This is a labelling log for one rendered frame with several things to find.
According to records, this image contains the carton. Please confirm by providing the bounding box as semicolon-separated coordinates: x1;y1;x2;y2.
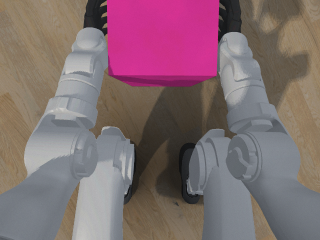
107;0;220;87

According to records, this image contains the robot right foot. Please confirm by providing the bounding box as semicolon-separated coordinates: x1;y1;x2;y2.
179;142;200;204

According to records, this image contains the robot left hand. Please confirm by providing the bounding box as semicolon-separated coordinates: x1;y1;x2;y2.
83;0;108;36

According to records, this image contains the robot right forearm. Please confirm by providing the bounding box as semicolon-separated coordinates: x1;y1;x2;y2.
217;32;301;164

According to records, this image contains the left robot upper arm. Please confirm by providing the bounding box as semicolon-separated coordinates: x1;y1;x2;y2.
0;126;99;240

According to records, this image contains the robot right hand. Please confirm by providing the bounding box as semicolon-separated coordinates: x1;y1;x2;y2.
218;0;242;43

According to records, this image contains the right robot upper arm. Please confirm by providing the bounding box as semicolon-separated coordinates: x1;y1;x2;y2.
225;131;320;240

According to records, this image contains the robot left thigh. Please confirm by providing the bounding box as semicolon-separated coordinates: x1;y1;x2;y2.
71;134;135;240

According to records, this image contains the robot left forearm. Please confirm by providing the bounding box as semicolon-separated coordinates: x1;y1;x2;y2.
24;27;108;167

